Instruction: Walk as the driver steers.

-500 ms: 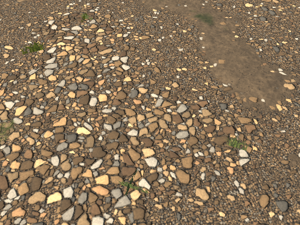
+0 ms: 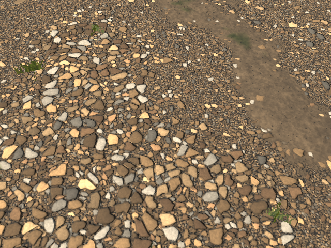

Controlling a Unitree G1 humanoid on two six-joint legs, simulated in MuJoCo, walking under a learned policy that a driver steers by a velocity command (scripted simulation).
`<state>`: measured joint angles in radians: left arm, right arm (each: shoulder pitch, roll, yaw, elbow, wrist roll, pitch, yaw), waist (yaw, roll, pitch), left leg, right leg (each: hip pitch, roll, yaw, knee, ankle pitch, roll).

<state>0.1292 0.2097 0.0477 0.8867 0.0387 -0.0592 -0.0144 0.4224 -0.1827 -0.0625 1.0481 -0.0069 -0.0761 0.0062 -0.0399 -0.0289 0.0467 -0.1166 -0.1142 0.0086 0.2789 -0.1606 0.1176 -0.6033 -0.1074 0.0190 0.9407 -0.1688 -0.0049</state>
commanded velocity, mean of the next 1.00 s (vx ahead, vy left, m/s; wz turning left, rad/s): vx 0.50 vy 0.00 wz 0.53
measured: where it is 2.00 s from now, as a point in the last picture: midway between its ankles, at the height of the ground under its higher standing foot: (101, 179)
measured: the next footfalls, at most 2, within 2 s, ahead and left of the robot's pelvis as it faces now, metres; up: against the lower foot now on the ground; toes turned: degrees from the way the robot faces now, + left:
right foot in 0.26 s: +0.33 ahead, -0.13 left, +0.00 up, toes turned +9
left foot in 0.82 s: +0.51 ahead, +0.15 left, +0.00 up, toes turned +33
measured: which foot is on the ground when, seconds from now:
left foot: down 0.00-0.26, up 0.28-0.80, down 0.82-1.00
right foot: up 0.00-0.24, down 0.26-0.82, up 0.84-1.00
